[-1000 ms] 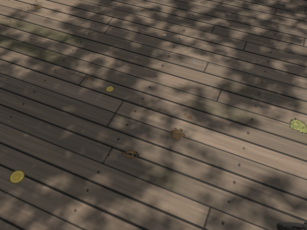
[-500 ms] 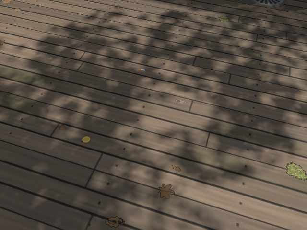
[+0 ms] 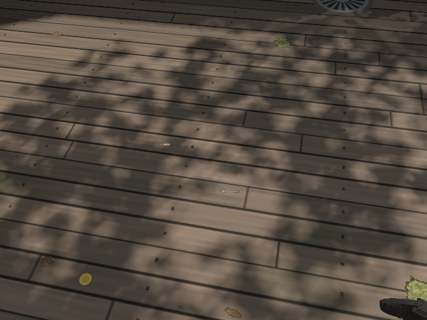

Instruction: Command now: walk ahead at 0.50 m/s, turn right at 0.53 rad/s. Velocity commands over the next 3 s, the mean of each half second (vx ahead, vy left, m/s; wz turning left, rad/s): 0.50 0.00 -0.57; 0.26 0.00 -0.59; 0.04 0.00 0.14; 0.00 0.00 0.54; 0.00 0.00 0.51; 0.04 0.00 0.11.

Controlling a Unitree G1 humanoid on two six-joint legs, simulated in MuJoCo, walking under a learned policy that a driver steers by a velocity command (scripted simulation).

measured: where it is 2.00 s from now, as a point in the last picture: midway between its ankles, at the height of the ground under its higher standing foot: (279, 290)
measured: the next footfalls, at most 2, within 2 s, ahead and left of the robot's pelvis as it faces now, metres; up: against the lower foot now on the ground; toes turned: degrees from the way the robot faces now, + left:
left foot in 0.12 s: +0.25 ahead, +0.14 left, +0.00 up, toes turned -9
right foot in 0.64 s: +0.47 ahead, -0.19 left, +0.00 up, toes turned -28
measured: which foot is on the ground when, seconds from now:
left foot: up 0.00-0.10, down 0.12-0.64, up 0.66-1.00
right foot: down 0.00-0.12, up 0.14-0.62, down 0.64-1.00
